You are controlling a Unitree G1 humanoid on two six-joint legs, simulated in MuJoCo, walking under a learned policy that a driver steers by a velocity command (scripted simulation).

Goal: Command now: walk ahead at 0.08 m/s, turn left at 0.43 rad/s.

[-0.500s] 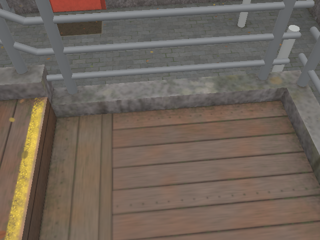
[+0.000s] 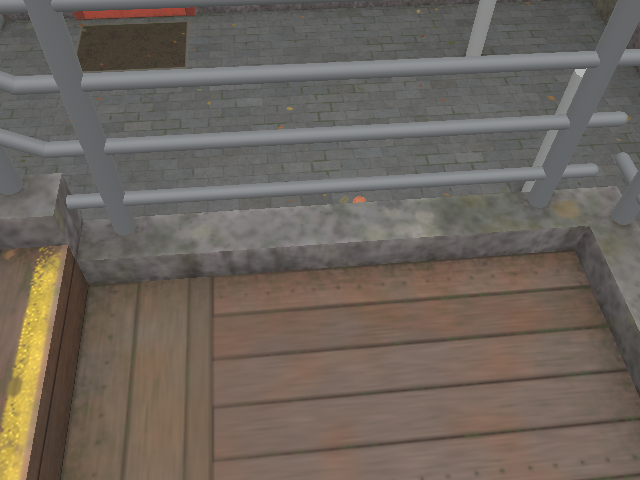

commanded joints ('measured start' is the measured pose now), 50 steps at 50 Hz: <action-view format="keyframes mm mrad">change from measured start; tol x16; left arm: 1 92 63 24 -34 5 2 10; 50 -42 101 52 -78 -10 -24 -40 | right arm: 1 -53 -168 -54 -90 19 -1 -15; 22 -83 -71 -19 -167 23 50 -1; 31 121 -286 -78 -161 -26 43 -6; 50 -60 -223 -52 -152 23 52 -26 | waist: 1 45 143 -201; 8 60 155 -157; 10 31 -342 -128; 13 -7 -113 -99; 27 29 -180 -113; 30 41 345 -141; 34 14 112 -104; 50 10 171 -121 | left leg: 1 97 200 -244 -132 76 181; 8 10 125 -325 -34 -244 88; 10 -272 -71 -23 402 -542 -30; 15 -235 31 6 839 -322 -130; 26 53 84 177 180 -263 -87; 28 247 52 182 -33 -97 -22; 30 537 433 -349 -37 575 195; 34 333 323 -237 -123 146 185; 50 264 232 -433 -70 75 178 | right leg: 1 109 19 -13 -111 81 18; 8 373 11 -8 -548 207 -51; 10 421 -402 444 -712 408 -281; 16 361 -227 70 -665 525 -223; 27 397 -303 -42 -573 517 -208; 29 180 -206 -179 -307 262 -66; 30 -134 -65 -220 26 -265 33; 32 -178 -37 -21 233 -176 26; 37 -83 -15 -13 188 106 40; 50 161 58 19 -353 56 15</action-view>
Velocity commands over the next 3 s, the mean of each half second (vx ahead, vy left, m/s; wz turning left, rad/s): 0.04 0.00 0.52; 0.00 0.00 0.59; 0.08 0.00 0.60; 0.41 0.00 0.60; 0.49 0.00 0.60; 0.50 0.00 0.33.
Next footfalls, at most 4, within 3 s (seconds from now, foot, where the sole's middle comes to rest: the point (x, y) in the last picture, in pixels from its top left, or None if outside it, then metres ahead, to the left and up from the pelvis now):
0.16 right None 0.10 -0.15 -0.77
0.58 left None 0.01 0.11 -0.77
1.06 right None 0.11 -0.08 -0.77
1.48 left None -0.08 0.09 -0.77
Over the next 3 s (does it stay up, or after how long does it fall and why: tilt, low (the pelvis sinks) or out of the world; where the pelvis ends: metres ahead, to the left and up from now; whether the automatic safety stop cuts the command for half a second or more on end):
stays up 0.08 0.77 0.21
